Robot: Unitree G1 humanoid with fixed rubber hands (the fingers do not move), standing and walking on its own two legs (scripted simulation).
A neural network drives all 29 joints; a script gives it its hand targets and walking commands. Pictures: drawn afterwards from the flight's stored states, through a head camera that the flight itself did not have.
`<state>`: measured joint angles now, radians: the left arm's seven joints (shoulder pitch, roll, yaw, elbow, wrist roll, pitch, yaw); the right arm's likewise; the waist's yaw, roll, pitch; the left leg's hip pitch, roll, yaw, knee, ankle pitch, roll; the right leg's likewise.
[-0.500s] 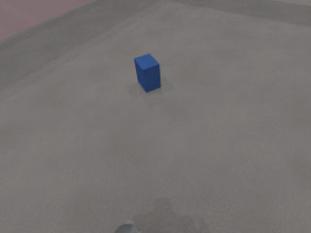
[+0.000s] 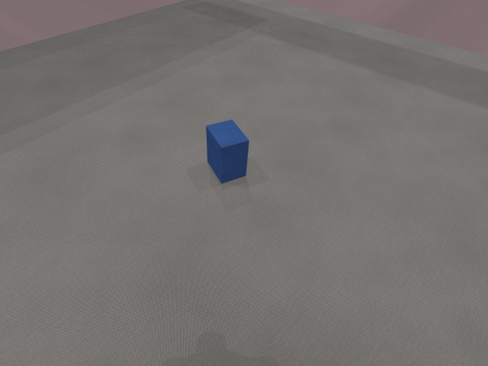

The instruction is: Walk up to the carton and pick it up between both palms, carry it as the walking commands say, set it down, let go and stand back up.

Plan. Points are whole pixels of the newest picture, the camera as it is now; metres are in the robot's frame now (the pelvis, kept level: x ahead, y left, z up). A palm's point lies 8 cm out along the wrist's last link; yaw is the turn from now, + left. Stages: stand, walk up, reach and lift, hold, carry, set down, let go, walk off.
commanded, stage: walk up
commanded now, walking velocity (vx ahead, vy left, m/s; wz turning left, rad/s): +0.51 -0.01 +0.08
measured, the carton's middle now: (226, 151) +1.38 +0.06 -0.65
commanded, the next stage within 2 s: none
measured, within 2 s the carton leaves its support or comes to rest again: neither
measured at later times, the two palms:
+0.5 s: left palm (129, 339) +0.22 +0.21 -0.12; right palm (372, 297) +0.32 -0.28 -0.15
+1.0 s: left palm (144, 213) +0.52 +0.25 -0.14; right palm (349, 256) +0.39 -0.24 -0.11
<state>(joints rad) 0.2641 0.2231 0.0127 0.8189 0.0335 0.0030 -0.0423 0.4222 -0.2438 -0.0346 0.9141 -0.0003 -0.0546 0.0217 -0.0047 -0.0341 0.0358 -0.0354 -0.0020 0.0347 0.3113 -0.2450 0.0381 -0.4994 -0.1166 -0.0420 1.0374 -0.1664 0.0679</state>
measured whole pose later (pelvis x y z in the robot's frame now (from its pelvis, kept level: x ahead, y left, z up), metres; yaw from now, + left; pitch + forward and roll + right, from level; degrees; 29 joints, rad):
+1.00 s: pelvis +0.43 +0.03 +0.00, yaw +1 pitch -1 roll -2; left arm 0.23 0.22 0.01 0.84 0.03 0.00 -0.04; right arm 0.46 -0.23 -0.03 0.93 0.00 -0.06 0.02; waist -0.02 -0.04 0.05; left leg -0.05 0.02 0.04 0.31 -0.25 0.03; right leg -0.48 -0.10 -0.05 1.00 -0.19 0.08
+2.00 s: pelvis +0.83 +0.08 +0.00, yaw +1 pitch -1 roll -3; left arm 0.28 0.21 0.01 0.84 0.03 0.03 -0.01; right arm 0.39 -0.23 -0.04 0.94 0.00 -0.05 0.01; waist 0.01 -0.04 0.05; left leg -0.15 0.01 0.06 0.37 -0.21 0.06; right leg -0.40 -0.11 -0.06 0.99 -0.29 0.08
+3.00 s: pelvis +0.94 +0.10 +0.00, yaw +2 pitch +2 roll -3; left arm 0.31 0.20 0.02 0.84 0.01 0.06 0.03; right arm 0.24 -0.21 -0.03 0.94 0.00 0.01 -0.01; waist -0.01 -0.02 0.01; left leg -0.31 0.00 0.06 0.43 -0.15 0.07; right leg -0.33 -0.04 -0.05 0.79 -0.41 0.08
